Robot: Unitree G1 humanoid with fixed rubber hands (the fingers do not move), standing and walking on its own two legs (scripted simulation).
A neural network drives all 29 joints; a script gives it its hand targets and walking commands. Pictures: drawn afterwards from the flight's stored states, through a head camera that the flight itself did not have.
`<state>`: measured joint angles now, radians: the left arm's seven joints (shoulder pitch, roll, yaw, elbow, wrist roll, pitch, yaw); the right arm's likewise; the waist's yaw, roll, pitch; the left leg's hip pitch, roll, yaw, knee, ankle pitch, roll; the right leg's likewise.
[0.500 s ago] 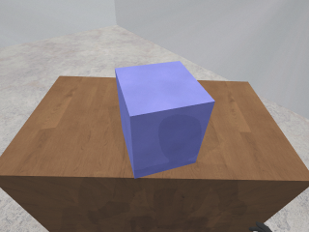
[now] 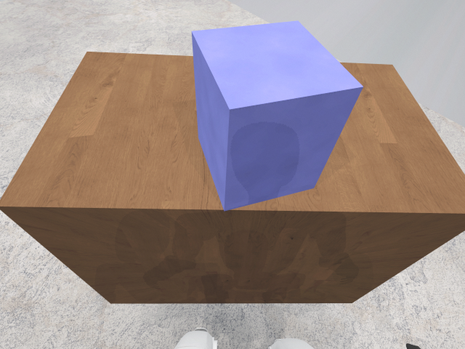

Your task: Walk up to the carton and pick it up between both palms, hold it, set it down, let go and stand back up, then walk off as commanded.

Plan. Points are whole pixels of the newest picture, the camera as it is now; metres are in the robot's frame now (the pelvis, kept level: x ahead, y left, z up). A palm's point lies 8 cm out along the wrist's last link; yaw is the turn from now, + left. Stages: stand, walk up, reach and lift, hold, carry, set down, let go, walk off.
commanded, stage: walk off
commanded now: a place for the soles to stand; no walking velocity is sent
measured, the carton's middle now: (259, 118) +0.50 -0.02 +0.11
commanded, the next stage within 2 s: none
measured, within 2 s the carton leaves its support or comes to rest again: neither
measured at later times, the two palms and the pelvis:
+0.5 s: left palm out of the picture -0.05 +0.31 -0.10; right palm out of the picture -0.02 -0.32 -0.13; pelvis -0.13 -0.02 -0.02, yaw +0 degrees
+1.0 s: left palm out of the picture -0.17 +0.30 -0.11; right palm out of the picture -0.15 -0.33 -0.12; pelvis -0.25 -0.03 -0.02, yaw +0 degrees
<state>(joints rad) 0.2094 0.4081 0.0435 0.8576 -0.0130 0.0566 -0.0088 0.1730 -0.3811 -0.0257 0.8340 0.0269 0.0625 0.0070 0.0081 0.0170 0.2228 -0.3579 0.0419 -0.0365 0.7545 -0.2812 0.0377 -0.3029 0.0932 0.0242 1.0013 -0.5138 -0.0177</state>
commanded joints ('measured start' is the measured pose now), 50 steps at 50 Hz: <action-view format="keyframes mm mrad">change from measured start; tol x32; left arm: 1 110 188 72 -72 23 -12 21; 50 197 250 102 -89 41 -67 32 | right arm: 1 -46 -234 -113 -183 -66 -13 -20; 50 -59 -234 -106 -189 -63 -5 -21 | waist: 1 -48 188 -208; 11 9 249 -263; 13 31 -194 -136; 30 -51 207 -224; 50 30 -62 -189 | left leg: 1 77 200 -293 -353 10 185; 11 -48 126 -208 -268 -160 94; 18 -147 -143 -142 584 -225 16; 28 116 -51 -57 -193 -164 30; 31 120 287 -589 -389 179 120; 50 -151 6 -150 139 49 73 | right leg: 1 -118 24 82 179 -22 5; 11 169 -78 5 -451 40 -32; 14 -243 -494 647 -733 133 -208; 25 104 -354 386 -455 672 -214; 28 -12 -292 304 -371 641 -136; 31 -218 42 159 118 -102 -4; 37 -253 40 178 288 23 10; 50 88 -216 394 -591 229 -62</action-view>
